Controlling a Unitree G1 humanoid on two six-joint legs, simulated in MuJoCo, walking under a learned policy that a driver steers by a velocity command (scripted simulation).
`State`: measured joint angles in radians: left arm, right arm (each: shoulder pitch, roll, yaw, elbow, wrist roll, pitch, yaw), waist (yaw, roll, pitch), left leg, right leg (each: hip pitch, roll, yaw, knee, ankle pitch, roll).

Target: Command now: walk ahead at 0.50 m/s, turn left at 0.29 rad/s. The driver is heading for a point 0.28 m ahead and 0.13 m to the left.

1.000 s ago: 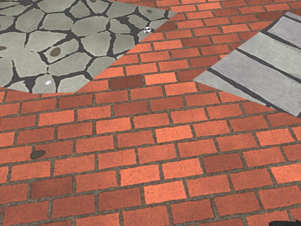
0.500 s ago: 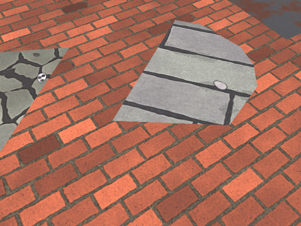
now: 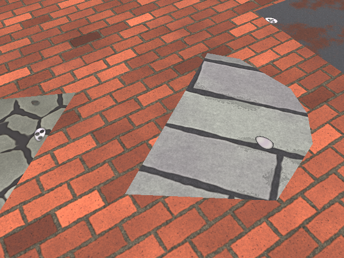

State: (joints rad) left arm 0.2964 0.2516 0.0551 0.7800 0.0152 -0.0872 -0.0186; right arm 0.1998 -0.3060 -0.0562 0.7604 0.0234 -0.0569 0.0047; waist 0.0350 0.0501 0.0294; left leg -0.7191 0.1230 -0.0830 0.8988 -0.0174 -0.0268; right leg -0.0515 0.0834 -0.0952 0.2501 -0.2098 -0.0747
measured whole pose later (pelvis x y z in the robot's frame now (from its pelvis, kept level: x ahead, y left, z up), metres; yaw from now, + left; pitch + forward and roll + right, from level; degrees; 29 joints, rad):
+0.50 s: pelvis +0.23 +0.06 -0.01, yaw +9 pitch +2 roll +1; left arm 0.16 0.29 0.04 0.80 0.00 -0.01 0.03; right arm 0.16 -0.25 -0.03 0.76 -0.02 -0.04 0.02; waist -0.01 -0.03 0.06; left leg -0.31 -0.08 0.02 0.40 -0.12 0.07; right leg -0.53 -0.09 0.06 0.84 -0.31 0.07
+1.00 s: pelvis +0.31 +0.03 -0.01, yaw +9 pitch -1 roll +0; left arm 0.14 0.22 0.03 0.95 0.00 -0.01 0.03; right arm 0.17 -0.25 -0.03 0.94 -0.01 0.01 -0.02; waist -0.01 0.00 0.03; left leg -0.18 -0.01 -0.02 0.49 -0.30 0.00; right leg -0.23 -0.01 0.02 0.52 -0.27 0.01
